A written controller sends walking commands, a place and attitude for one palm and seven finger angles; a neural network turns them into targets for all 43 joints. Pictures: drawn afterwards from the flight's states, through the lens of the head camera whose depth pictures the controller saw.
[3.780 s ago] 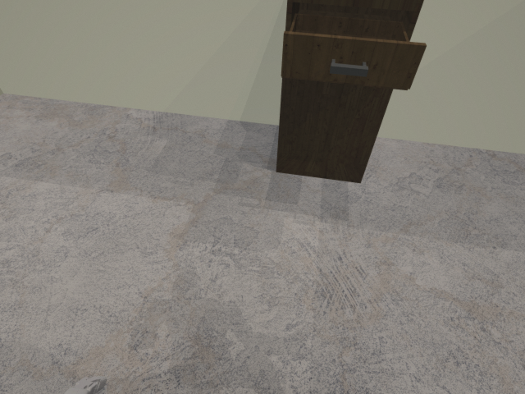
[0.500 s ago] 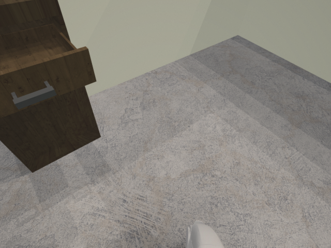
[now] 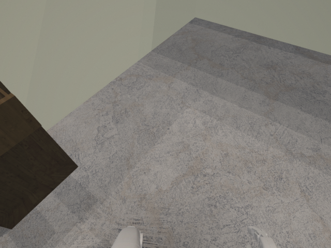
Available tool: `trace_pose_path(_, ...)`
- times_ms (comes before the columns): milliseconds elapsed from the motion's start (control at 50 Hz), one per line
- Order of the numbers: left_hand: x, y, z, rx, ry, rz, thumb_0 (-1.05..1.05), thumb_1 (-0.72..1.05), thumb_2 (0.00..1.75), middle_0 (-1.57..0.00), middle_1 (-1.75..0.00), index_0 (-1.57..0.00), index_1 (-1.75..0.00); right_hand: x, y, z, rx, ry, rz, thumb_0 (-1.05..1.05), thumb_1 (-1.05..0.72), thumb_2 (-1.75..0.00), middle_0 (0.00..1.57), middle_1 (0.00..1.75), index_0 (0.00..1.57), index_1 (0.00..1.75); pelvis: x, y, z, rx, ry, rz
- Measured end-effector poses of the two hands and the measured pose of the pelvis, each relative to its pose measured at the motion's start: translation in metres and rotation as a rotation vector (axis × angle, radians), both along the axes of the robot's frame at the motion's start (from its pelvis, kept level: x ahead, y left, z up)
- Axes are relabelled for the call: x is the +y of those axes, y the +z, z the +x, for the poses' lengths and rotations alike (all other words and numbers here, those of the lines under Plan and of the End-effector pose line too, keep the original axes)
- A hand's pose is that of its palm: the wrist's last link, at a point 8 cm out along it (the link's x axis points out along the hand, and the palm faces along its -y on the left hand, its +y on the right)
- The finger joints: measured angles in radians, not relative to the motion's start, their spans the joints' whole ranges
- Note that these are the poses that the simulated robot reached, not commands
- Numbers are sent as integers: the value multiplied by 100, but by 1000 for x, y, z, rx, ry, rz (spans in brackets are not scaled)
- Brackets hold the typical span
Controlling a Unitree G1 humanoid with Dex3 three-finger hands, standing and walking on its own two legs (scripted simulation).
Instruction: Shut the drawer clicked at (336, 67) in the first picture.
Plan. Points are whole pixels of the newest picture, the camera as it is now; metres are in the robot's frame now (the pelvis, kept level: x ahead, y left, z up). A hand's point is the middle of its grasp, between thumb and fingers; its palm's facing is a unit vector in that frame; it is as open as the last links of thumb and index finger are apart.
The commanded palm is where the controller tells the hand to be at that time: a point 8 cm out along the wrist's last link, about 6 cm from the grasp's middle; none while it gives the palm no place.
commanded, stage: walk to a spot facing it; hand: left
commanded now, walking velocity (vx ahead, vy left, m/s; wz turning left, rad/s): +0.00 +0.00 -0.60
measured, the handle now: out of the picture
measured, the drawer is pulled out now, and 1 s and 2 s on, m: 0.30 0.30 0.30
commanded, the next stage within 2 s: turn to face it in 1.08 s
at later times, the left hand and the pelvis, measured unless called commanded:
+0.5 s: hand out of the picture +0.12 +0.26 -0.17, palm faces -0.24 -0.95 -0.22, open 7.4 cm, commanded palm none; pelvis +0.01 +0.06 +0.00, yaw -19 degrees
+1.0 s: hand (133, 233) +0.17 +0.11 -0.14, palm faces -0.52 -0.81 -0.26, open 7.4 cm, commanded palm none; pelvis +0.02 -0.02 +0.01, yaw -35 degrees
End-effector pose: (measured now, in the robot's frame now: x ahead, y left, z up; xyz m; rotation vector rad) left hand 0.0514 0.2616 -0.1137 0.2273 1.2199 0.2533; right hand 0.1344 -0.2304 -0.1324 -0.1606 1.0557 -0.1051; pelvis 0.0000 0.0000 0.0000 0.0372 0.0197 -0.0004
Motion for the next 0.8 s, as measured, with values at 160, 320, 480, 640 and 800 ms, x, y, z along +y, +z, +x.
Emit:
trace_pose_path(160,31,-9,3,46,-25,-16,0,91,90,-20,-30,-21,-30,21,15,27,-49,-26,-35,0,-91,-90,20,30,20,30,31,-1,11,12,-95,-15)
trace_pose_path(320,58,-35,28,88,-121,-72,1,91,90,-20,-30,-20,-30,40,28,-18,-21,-115,-99,0,-91,-90,20,30,20,30,60,-5,15,-9,-201,-34)
trace_pose_path(480,51,-26,71,97,-271,-87,1,91,90,-20,-30,-20,-30,41,25,-105,95,-305,-93,0,-90,-90,20,30,20,30,66,4,14,-12,-314,-63)
trace_pose_path(640,-10,-15,134,27,-478,-57,1,91,90,-20,-30,-20,-30,33,-1,-211,247,-512,-20,0,-90,-90,20,30,20,30,44,-3,3,-7,-432,-47)
trace_pose_path(800,-84,6,166,-118,-614,-24,0,91,90,-20,-30,-20,-30,13,-27,-273,350,-627,55,1,-91,-90,20,30,20,30,10,-9,-5,-14,-508,-24)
